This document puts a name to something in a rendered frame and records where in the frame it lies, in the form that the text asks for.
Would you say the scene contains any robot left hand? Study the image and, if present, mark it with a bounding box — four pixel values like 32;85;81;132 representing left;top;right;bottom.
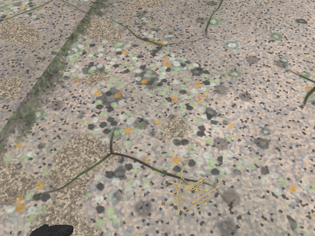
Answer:
30;224;74;236

